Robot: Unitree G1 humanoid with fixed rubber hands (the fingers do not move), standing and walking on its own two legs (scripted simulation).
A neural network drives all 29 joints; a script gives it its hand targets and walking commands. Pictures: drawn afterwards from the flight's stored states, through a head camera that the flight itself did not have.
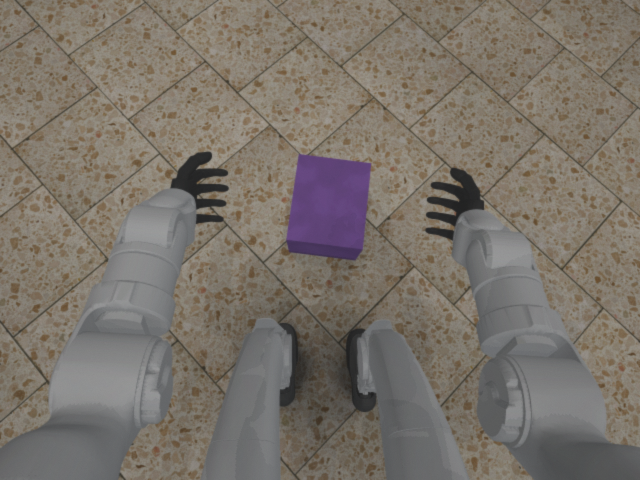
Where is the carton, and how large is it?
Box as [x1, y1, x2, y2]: [286, 154, 370, 259]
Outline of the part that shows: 299,154 286,238 289,251 355,259 362,249 370,163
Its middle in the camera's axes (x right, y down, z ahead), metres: +0.02 -0.08 +1.03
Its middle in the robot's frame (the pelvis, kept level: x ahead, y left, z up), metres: +0.58 -0.04 -0.59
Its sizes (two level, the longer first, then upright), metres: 0.227 0.187 0.153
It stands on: the floor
